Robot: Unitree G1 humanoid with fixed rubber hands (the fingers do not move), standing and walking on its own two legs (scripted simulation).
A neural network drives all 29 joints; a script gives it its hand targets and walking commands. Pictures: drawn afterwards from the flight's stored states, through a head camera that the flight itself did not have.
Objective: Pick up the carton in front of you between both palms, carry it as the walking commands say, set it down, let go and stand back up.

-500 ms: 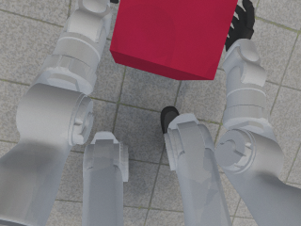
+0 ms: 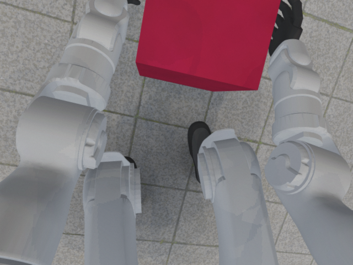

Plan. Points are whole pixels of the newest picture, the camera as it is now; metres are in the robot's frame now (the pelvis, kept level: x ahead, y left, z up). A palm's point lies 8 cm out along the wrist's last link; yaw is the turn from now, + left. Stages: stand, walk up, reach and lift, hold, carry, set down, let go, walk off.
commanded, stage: set down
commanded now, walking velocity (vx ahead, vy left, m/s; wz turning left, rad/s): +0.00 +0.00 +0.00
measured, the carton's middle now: (195, 34) +0.50 -0.13 -0.26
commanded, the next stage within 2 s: let go in 1.70 s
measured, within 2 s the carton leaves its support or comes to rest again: rests again in 0.04 s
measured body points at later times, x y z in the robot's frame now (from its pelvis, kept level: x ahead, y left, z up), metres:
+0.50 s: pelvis -0.01 -0.01 -0.01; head +0.38 +0.01 +0.22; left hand +0.58 +0.04 -0.22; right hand +0.46 -0.30 -0.20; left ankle +0.07 +0.10 -0.36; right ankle +0.14 -0.15 -0.36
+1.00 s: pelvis -0.01 -0.02 +0.04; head +0.34 -0.05 +0.31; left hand +0.61 +0.03 -0.09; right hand +0.46 -0.31 -0.10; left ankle +0.07 +0.10 -0.36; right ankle +0.14 -0.15 -0.36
